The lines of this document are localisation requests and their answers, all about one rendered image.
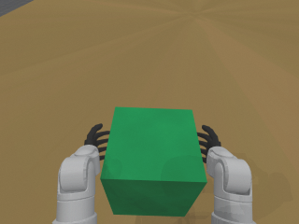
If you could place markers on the carton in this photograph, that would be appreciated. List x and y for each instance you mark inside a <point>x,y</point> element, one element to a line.
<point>153,164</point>

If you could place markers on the robot right forearm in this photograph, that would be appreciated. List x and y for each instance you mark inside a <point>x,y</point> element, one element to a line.
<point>232,187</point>

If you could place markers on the robot left hand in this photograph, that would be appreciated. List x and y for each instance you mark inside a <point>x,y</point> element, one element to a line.
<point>92,137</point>

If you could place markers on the robot left forearm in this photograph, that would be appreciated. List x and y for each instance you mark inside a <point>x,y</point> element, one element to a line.
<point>76,187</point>

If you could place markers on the robot right hand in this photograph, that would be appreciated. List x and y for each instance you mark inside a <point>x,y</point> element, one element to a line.
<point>212,140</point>

